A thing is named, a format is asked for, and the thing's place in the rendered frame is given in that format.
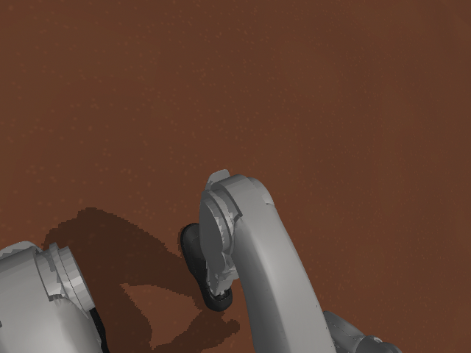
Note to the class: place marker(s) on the left robot foot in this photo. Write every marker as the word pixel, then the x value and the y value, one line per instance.
pixel 100 328

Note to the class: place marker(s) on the right robot hand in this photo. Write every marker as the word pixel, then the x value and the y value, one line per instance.
pixel 345 336

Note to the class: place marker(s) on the right robot foot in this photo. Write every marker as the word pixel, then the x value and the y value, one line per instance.
pixel 196 263

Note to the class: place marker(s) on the right robot arm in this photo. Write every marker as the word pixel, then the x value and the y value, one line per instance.
pixel 372 344

